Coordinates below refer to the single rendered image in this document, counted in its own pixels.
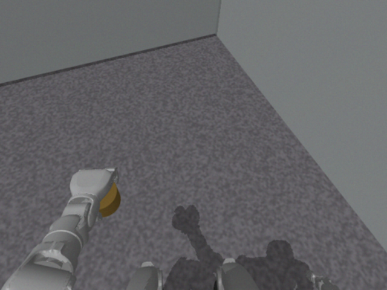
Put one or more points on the right robot hand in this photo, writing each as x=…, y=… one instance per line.
x=321, y=281

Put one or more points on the tin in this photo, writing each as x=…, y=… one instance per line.
x=110, y=203

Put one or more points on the left robot hand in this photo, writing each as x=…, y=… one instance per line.
x=96, y=182

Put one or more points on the left robot arm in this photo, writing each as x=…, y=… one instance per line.
x=52, y=263

